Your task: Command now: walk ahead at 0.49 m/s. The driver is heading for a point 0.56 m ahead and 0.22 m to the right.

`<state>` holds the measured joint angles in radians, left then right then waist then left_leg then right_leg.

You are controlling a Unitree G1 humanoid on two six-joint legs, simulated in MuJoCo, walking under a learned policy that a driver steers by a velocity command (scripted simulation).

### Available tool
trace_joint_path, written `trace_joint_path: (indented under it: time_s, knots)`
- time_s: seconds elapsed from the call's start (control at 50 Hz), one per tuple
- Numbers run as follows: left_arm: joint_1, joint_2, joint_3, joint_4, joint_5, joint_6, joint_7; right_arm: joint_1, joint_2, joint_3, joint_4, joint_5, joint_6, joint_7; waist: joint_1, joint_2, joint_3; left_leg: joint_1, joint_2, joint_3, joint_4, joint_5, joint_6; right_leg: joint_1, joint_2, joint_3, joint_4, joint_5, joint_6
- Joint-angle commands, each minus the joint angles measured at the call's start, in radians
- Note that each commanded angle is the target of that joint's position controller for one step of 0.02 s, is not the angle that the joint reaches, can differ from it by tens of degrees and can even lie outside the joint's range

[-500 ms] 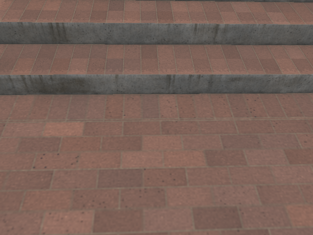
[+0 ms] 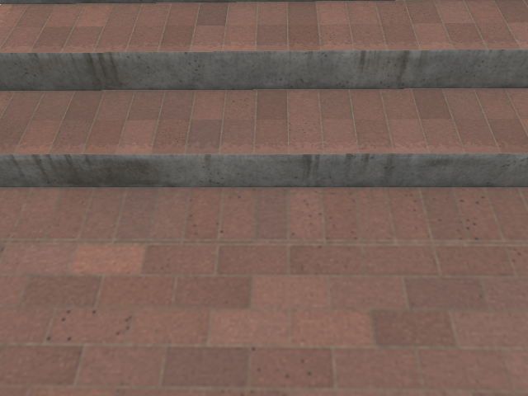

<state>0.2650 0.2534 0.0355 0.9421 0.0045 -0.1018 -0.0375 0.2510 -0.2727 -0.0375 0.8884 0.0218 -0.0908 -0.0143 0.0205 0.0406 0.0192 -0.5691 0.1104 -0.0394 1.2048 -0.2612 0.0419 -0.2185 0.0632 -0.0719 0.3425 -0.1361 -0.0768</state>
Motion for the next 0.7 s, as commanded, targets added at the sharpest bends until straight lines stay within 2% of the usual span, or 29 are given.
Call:
trace_joint_path:
  time_s: [0.02, 0.08, 0.12, 0.18, 0.22, 0.28, 0.3, 0.32, 0.34, 0.36, 0.38, 0.4, 0.42, 0.44, 0.46, 0.5, 0.54, 0.58, 0.64, 0.7]
  knots:
    - [-0.028, 0.113, 0.020, -0.042, 0.002, -0.026, 0.007, 0.068, -0.039, -0.013, -0.038, -0.018, 0.015, -0.005, -0.056, -0.096, 0.027, -0.076, 0.065, -0.022, -0.077, 0.100, -0.021, -0.043, -0.263, 0.220, -0.252, 0.072, -0.176]
    - [0.024, 0.135, 0.024, -0.030, 0.001, -0.014, 0.025, -0.066, -0.043, -0.014, -0.082, -0.022, 0.006, 0.001, -0.019, -0.072, 0.037, -0.133, 0.060, -0.009, -0.299, 0.262, -0.040, 0.013, -0.250, 0.180, -0.251, 0.130, -0.157]
    - [0.073, 0.146, 0.026, -0.022, -0.009, -0.005, 0.032, -0.162, -0.029, -0.008, -0.111, -0.021, -0.003, 0.008, 0.014, -0.069, 0.046, -0.106, 0.031, 0.009, -0.450, 0.338, -0.046, 0.034, -0.239, 0.172, -0.247, 0.139, -0.142]
    - [0.140, 0.164, 0.032, -0.005, -0.023, 0.009, 0.040, -0.266, -0.031, -0.004, -0.145, -0.011, -0.013, 0.024, 0.050, -0.069, 0.063, -0.087, -0.008, 0.017, -0.590, 0.356, -0.057, 0.103, -0.253, 0.193, -0.213, 0.109, -0.136]
    - [0.163, 0.165, 0.036, 0.000, -0.029, 0.021, 0.046, -0.309, -0.041, -0.004, -0.167, -0.007, -0.022, 0.036, 0.054, -0.077, 0.068, -0.069, -0.025, 0.002, -0.655, 0.328, -0.053, 0.154, -0.276, 0.222, -0.166, 0.099, -0.129]
    - [0.143, 0.180, 0.048, -0.009, -0.028, 0.035, 0.055, -0.265, -0.088, -0.020, -0.168, -0.005, -0.038, 0.042, 0.002, -0.111, 0.034, 0.064, -0.054, -0.002, -0.721, 0.237, -0.030, 0.187, -0.300, 0.270, -0.072, 0.153, -0.100]
    - [0.125, 0.178, 0.048, -0.016, -0.026, 0.038, 0.055, -0.180, -0.115, -0.036, -0.148, -0.005, -0.042, 0.038, -0.048, -0.116, -0.012, 0.187, -0.076, 0.019, -0.745, 0.204, -0.011, 0.178, -0.273, 0.258, 0.020, 0.266, -0.082]
    - [0.119, 0.148, 0.038, -0.029, -0.016, 0.039, 0.053, -0.017, -0.168, -0.061, -0.107, -0.010, -0.046, 0.029, -0.119, -0.104, -0.126, 0.424, -0.051, 0.005, -0.729, 0.204, 0.027, 0.108, -0.209, 0.218, 0.217, 0.306, -0.050]
    - [0.122, 0.078, 0.015, -0.069, 0.010, 0.037, 0.051, 0.168, -0.250, -0.081, -0.086, -0.026, -0.041, 0.018, -0.173, 0.031, -0.313, 0.728, 0.158, -0.210, -0.700, 0.180, 0.087, -0.082, -0.114, 0.150, 0.550, 0.042, -0.010]
    - [0.256, -0.026, -0.010, -0.089, -0.022, 0.017, 0.045, 0.184, -0.291, -0.089, -0.069, -0.034, -0.029, 0.025, -0.089, 0.351, -0.424, 0.984, 0.342, -0.660, -0.847, -0.014, 0.222, -0.431, 0.011, 0.136, 0.845, -0.449, 0.034]
    - [0.210, 0.103, 0.019, -0.073, -0.048, 0.009, 0.048, 0.140, -0.168, -0.059, -0.094, -0.033, -0.030, 0.025, -0.114, 0.207, -0.343, 0.909, 0.308, -0.644, -0.895, -0.102, 0.187, -0.518, -0.056, 0.229, 0.962, -0.429, 0.031]
    - [0.124, 0.147, 0.036, -0.094, -0.058, 0.009, 0.050, 0.075, -0.114, -0.045, -0.103, -0.025, -0.031, 0.021, -0.111, 0.124, -0.212, 0.780, 0.280, -0.463, -0.900, -0.057, 0.143, -0.554, -0.098, 0.208, 0.972, -0.328, 0.023]
    - [0.085, 0.133, 0.039, -0.100, -0.049, 0.014, 0.056, 0.001, -0.100, -0.037, -0.110, -0.028, -0.030, 0.023, -0.078, 0.041, -0.136, 0.634, 0.244, -0.336, -0.917, 0.146, 0.129, -0.503, -0.136, 0.188, 0.947, -0.252, 0.038]
    - [0.070, 0.121, 0.047, -0.104, -0.035, 0.024, 0.059, -0.049, -0.080, -0.034, -0.109, -0.034, -0.029, 0.025, -0.049, 0.033, -0.079, 0.528, 0.209, -0.225, -0.932, 0.328, 0.125, -0.460, -0.156, 0.185, 0.901, -0.217, 0.049]
    - [0.093, 0.100, 0.051, -0.107, -0.034, 0.040, 0.058, -0.074, -0.070, -0.032, -0.105, -0.045, -0.031, 0.025, -0.016, 0.061, -0.064, 0.458, 0.184, -0.135, -0.940, 0.466, 0.119, -0.394, -0.174, 0.183, 0.874, -0.203, 0.058]
    - [0.102, 0.064, 0.051, -0.122, -0.035, 0.068, 0.056, -0.097, -0.074, -0.038, -0.093, -0.045, -0.035, 0.021, 0.013, 0.065, -0.046, 0.397, 0.166, -0.020, -0.956, 0.644, 0.137, -0.367, -0.168, 0.147, 0.831, -0.190, 0.075]
    - [0.051, 0.048, 0.048, -0.165, -0.026, 0.083, 0.055, -0.105, -0.105, -0.050, -0.083, -0.040, -0.031, 0.006, 0.016, 0.057, -0.025, 0.384, 0.170, 0.048, -0.978, 0.695, 0.152, -0.396, -0.169, 0.130, 0.713, -0.126, 0.089]
    - [0.008, 0.041, 0.044, -0.194, -0.018, 0.087, 0.043, -0.116, -0.131, -0.059, -0.082, -0.036, -0.015, -0.011, 0.008, 0.050, -0.039, 0.387, 0.159, 0.117, -0.979, 0.679, 0.151, -0.363, -0.169, 0.102, 0.575, -0.021, 0.091]
    - [-0.068, 0.052, 0.046, -0.236, -0.014, 0.091, 0.018, -0.123, -0.153, -0.065, -0.083, -0.023, 0.006, -0.026, -0.016, 0.049, -0.063, 0.414, 0.160, 0.178, -0.956, 0.640, 0.139, -0.295, -0.150, 0.062, 0.421, 0.093, 0.082]
    - [-0.112, 0.087, 0.061, -0.279, -0.009, 0.103, -0.002, -0.120, -0.174, -0.074, -0.076, 0.000, 0.027, -0.028, -0.019, 0.054, -0.065, 0.480, 0.191, 0.183, -0.885, 0.593, 0.115, -0.279, -0.136, 0.050, 0.340, 0.041, 0.052]
